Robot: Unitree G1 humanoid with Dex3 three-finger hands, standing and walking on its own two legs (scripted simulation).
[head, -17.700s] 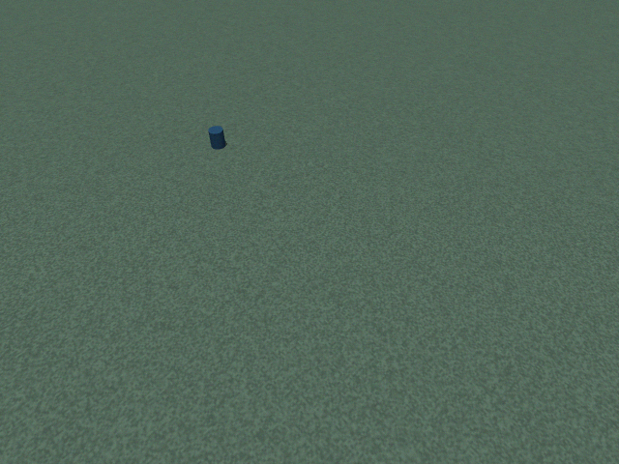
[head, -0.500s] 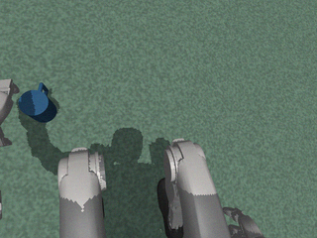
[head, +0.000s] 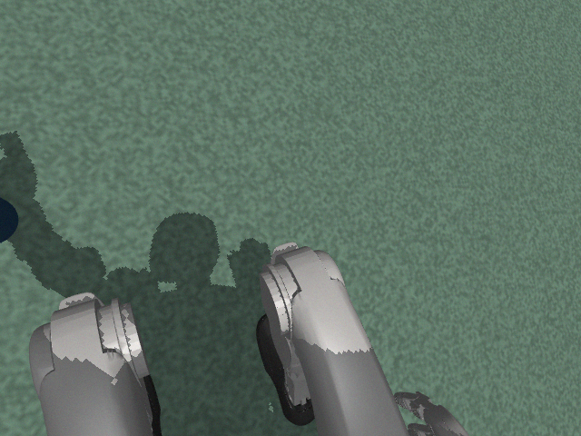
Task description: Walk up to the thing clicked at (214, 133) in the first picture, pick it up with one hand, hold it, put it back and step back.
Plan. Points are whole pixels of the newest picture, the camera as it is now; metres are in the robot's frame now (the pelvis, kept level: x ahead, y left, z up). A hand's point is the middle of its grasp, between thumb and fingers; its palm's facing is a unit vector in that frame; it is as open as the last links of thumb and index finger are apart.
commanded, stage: rest palm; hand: left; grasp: from above
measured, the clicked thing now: out of the picture +0.47 +0.32 -0.27
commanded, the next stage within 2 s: close in 1.00 s
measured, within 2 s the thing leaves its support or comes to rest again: neither
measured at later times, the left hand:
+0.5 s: hand out of the picture +0.42 +0.34 -0.22, palm faces -0.42 -0.14 -0.90, open 14.2 cm
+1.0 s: hand out of the picture +0.43 +0.33 -0.24, palm faces -0.47 -0.15 -0.87, open 13.9 cm
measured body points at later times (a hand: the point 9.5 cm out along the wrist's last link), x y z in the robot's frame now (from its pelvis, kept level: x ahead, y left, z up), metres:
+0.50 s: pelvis +0.00 +0.00 -0.01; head +0.24 +0.13 +0.35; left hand +0.44 +0.34 -0.17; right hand +0.09 -0.27 -0.08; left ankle +0.06 +0.13 -0.28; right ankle +0.09 -0.12 -0.28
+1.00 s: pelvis +0.00 +0.01 -0.01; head +0.27 +0.11 +0.33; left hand +0.46 +0.34 -0.19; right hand +0.04 -0.24 -0.10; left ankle +0.06 +0.13 -0.28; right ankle +0.09 -0.12 -0.28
